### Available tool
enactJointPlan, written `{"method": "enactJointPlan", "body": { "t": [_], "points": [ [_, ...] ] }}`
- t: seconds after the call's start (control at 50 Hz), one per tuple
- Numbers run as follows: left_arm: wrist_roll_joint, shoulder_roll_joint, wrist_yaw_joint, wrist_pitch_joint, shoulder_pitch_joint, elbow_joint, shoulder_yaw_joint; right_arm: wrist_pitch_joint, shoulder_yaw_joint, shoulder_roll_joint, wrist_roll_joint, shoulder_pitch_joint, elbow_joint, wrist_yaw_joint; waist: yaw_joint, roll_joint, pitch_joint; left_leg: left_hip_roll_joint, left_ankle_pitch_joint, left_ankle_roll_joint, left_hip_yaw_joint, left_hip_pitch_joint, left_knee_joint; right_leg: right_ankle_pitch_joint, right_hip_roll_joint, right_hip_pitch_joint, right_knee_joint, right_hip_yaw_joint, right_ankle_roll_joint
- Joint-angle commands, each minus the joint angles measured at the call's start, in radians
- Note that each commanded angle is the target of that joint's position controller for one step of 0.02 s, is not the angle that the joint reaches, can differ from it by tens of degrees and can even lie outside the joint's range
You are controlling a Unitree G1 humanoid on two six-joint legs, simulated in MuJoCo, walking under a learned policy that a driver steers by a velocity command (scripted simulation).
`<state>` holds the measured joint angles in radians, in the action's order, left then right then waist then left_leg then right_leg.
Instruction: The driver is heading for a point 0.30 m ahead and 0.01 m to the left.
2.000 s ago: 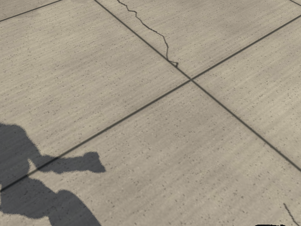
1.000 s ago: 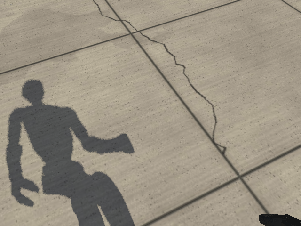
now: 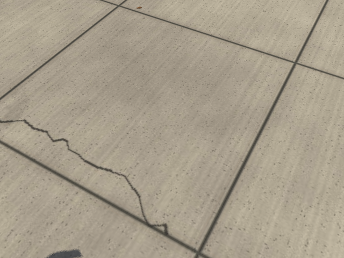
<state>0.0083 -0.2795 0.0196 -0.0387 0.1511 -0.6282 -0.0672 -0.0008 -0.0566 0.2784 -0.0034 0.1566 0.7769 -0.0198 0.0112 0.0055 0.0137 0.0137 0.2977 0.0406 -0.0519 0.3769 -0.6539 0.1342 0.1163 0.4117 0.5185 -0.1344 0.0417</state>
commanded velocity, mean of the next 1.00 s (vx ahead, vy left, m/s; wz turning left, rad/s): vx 0.10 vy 0.00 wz -0.06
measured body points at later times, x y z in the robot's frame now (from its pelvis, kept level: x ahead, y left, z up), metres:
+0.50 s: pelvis +0.01 +0.02 +0.00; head +0.01 +0.01 +0.45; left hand +0.14 +0.27 -0.11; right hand +0.14 -0.24 -0.11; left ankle +0.02 +0.14 -0.73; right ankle +0.01 -0.12 -0.73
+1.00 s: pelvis +0.09 -0.01 +0.01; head +0.10 -0.02 +0.46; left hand +0.12 +0.26 -0.12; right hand +0.17 -0.28 -0.13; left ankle +0.03 +0.12 -0.66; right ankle +0.02 -0.12 -0.73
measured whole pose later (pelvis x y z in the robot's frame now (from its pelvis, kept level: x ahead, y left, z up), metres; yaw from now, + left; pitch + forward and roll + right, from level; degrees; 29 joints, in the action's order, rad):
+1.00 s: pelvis +0.09 -0.01 +0.01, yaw -1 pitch +1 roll +0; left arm 0.00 -0.22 0.00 0.09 0.38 -0.86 -0.06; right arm 0.08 -0.04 0.27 0.03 0.26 0.88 0.00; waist 0.02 -0.03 -0.01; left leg 0.00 0.50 -0.02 -0.02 0.42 -1.06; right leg 0.36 0.02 0.15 0.49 -0.03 0.02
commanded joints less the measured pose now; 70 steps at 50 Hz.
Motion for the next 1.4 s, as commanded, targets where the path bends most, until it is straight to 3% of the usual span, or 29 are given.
{"method": "enactJointPlan", "body": {
  "t": [0.02,0.04,0.06,0.1,0.2,0.26,0.28,0.32,0.42,0.6,0.7,0.82,0.86,0.88,0.9,0.92,0.94,0.96,1.0,1.04,1.08,1.12,1.18,1.2,1.22,1.24,1.28,1.32,1.4],
  "points": [
    [-0.003,-0.089,0.001,0.008,0.048,0.037,-0.015,0.026,-0.023,0.104,-0.022,0.046,-0.055,0.014,-0.011,0.074,-0.102,0.071,-0.135,-0.066,-0.038,-0.196,0.246,0.185,-0.186,-0.034,-0.082,-0.21,0.064],
    [0.005,-0.064,-0.002,0.016,0.101,0.038,-0.01,0.026,-0.036,0.184,-0.04,0.02,-0.068,0.011,0.052,-0.123,-0.089,0.226,-0.22,-0.148,-0.212,-0.207,0.295,0.286,-0.065,0.034,0.049,-0.068,0.003],
    [0.003,-0.099,-0.001,0.026,0.036,0.057,-0.021,0.027,-0.028,0.147,-0.052,0.001,-0.064,0.012,0.027,-0.245,-0.051,0.309,-0.19,-0.246,-0.328,-0.077,0.369,0.329,-0.038,0.009,0.115,0.01,-0.034],
    [0.006,-0.119,-0.002,0.027,-0.002,0.046,-0.031,0.037,-0.018,0.115,-0.032,-0.073,-0.085,0.006,0.019,-0.2,-0.042,0.26,-0.164,-0.229,-0.27,-0.067,0.36,0.275,-0.076,-0.046,0.198,0.022,-0.063],
    [0.0,-0.024,-0.01,0.017,0.018,0.006,-0.007,0.031,-0.005,0.094,-0.001,-0.034,-0.056,0.007,0.013,-0.161,-0.057,0.152,-0.365,-0.165,-0.122,-0.156,0.251,0.106,-0.1,-0.164,-0.025,0.082,-0.082],
    [0.003,-0.109,-0.001,0.01,0.006,0.016,-0.019,0.048,0.001,0.09,-0.017,0.053,-0.041,0.026,-0.04,-0.064,-0.095,0.089,-0.243,-0.091,-0.09,-0.113,0.212,-0.224,-0.178,-0.299,-0.027,0.0,-0.044],
    [-0.002,-0.115,-0.004,0.008,0.024,-0.011,-0.027,0.05,0.0,0.091,-0.013,0.058,-0.039,0.028,-0.044,0.011,-0.102,0.051,-0.184,-0.069,-0.034,-0.139,0.218,-0.114,-0.154,-0.249,0.002,0.016,-0.021],
    [0.007,-0.065,-0.009,0.012,0.027,-0.019,-0.014,0.042,0.004,0.083,-0.009,-0.009,-0.043,0.025,-0.015,-0.008,-0.071,0.044,-0.133,-0.058,-0.009,-0.139,0.19,-0.055,-0.151,-0.208,-0.036,0.008,-0.024],
    [0.006,-0.068,-0.002,0.026,0.025,-0.041,-0.011,0.025,0.01,0.068,-0.011,-0.009,-0.029,0.016,-0.025,0.031,-0.03,0.033,-0.104,-0.058,0.001,-0.137,0.185,-0.022,-0.151,-0.172,-0.053,0.001,-0.031],
    [0.004,-0.055,0.013,0.035,0.051,-0.093,-0.004,0.024,0.01,0.061,-0.008,-0.001,0.03,0.006,-0.02,0.005,-0.011,0.025,-0.074,-0.045,0.007,-0.13,0.2,0.018,-0.145,-0.174,-0.06,0.006,-0.035],
    [-0.014,-0.061,0.021,0.048,0.097,-0.118,-0.009,0.03,0.0,0.085,0.014,0.044,0.058,-0.007,-0.018,-0.018,0.092,0.024,0.438,-0.115,-0.029,-0.028,0.222,0.569,-0.116,-0.043,-0.053,0.026,0.019],
    [-0.038,0.0,-0.009,0.128,0.063,-0.111,0.001,0.071,-0.021,0.146,0.026,0.137,0.091,0.005,-0.029,-0.178,0.088,0.25,0.489,-0.26,-0.379,-0.127,0.412,0.286,-0.091,0.011,0.148,0.145,0.019],
    [-0.041,0.002,-0.014,0.138,0.137,-0.141,-0.001,0.065,-0.015,0.138,0.032,0.07,0.067,0.011,0.026,-0.182,0.103,0.212,0.402,-0.23,-0.311,0.006,0.388,0.273,-0.094,-0.183,0.019,0.139,0.056],
    [-0.04,-0.029,-0.016,0.142,0.233,-0.181,-0.012,0.065,-0.004,0.102,0.034,-0.004,0.039,0.013,0.073,-0.13,0.095,0.139,0.289,-0.177,-0.193,0.069,0.297,0.258,-0.119,-0.291,-0.053,0.084,0.072],
    [-0.04,-0.102,-0.016,0.146,0.334,-0.221,-0.034,0.08,0.012,0.048,0.031,-0.051,0.009,0.013,0.094,0.055,0.08,0.014,0.122,-0.099,-0.01,0.185,0.045,0.295,-0.217,-0.418,-0.149,-0.127,0.123],
    [-0.035,-0.193,-0.024,0.144,0.411,-0.234,-0.059,0.106,0.009,0.061,0.022,-0.068,-0.024,0.009,0.117,0.269,0.048,-0.054,0.058,-0.05,0.078,0.349,-0.229,0.068,-0.394,-0.578,-0.247,-0.426,0.216],
    [-0.01,-0.147,-0.025,0.142,0.414,-0.229,-0.042,0.119,-0.004,0.105,0.021,-0.069,-0.022,0.01,0.108,0.24,0.041,-0.046,0.278,-0.045,0.017,0.476,-0.421,-0.227,-0.466,-0.632,-0.232,-0.495,0.266],
    [0.004,-0.107,-0.023,0.138,0.382,-0.222,-0.028,0.119,-0.006,0.104,0.031,-0.032,-0.011,0.017,0.069,0.153,0.033,-0.011,0.293,-0.059,-0.008,0.515,-0.535,-0.44,-0.471,-0.65,-0.178,-0.414,0.26],
    [-0.01,-0.074,-0.016,0.119,0.315,-0.207,-0.013,0.105,0.003,0.065,0.035,-0.038,-0.006,0.029,0.042,0.069,0.024,0.04,0.204,-0.077,0.017,0.534,-0.491,-0.577,-0.422,-0.631,-0.176,-0.229,0.197],
    [-0.016,-0.046,-0.003,0.094,0.282,-0.214,0.003,0.094,0.015,0.016,0.028,-0.093,-0.022,0.043,0.035,0.093,0.035,0.037,0.085,-0.059,0.069,0.409,-0.286,-0.603,-0.348,-0.527,-0.22,-0.104,0.141],
    [-0.011,-0.078,0.014,0.078,0.241,-0.212,0.001,0.088,0.031,-0.02,0.02,-0.101,-0.025,0.058,0.015,0.119,-0.001,-0.008,-0.083,-0.041,0.112,0.175,-0.075,-0.633,-0.274,-0.385,-0.227,0.015,0.107],
    [-0.011,-0.138,0.02,0.075,0.241,-0.22,-0.014,0.079,0.02,0.025,0.019,-0.087,-0.02,0.058,0.0,0.153,-0.041,-0.044,-0.22,-0.042,0.112,0.001,0.016,-0.63,-0.284,-0.319,-0.229,0.021,0.1],
    [-0.03,-0.125,0.019,0.091,0.17,-0.219,-0.011,0.065,-0.01,0.1,0.0,0.019,0.023,0.04,-0.081,0.112,-0.073,-0.053,-0.384,-0.089,0.073,-0.204,0.162,-0.56,-0.264,-0.286,-0.127,0.024,0.049],
    [-0.023,-0.11,0.015,0.096,0.189,-0.23,-0.008,0.063,-0.02,0.125,-0.009,0.054,0.035,0.029,-0.096,0.072,-0.09,-0.023,-0.498,-0.109,0.052,-0.296,0.193,-0.479,-0.223,-0.253,-0.042,0.045,0.02],
    [0.008,-0.066,0.013,0.099,0.251,-0.227,0.006,0.061,-0.032,0.194,-0.024,0.108,0.037,0.018,-0.083,-0.077,-0.184,0.14,-0.842,-0.166,-0.109,-0.488,0.144,-0.142,-0.145,-0.141,0.145,0.087,-0.03],
    [0.007,0.032,0.015,0.089,0.389,-0.263,0.033,0.053,-0.017,0.164,-0.035,0.129,0.048,0.018,-0.04,-0.255,-0.312,0.356,-0.926,-0.338,-0.355,-0.574,0.195,0.445,-0.085,-0.057,0.405,0.071,-0.081],
    [-0.024,-0.06,0.018,0.056,0.321,-0.268,0.007,0.054,0.003,0.095,0.008,0.009,0.039,0.037,-0.022,-0.147,-0.157,0.314,-0.489,-0.332,-0.372,-0.36,0.308,0.526,-0.124,0.023,0.576,0.03,-0.107],
    [-0.016,-0.068,0.036,0.024,0.242,-0.264,-0.004,0.056,0.015,0.065,-0.005,-0.101,0.024,0.042,0.001,-0.088,-0.064,0.242,-0.27,-0.269,-0.272,-0.186,0.369,0.429,-0.172,0.013,0.528,0.041,-0.111],
    [-0.007,-0.027,0.049,0.014,0.221,-0.275,0.003,0.046,0.013,0.067,-0.023,-0.138,0.043,0.024,0.025,-0.131,-0.063,0.167,-0.136,-0.244,-0.156,-0.049,0.414,0.338,-0.173,-0.155,0.269,0.079,-0.111]
  ]
}}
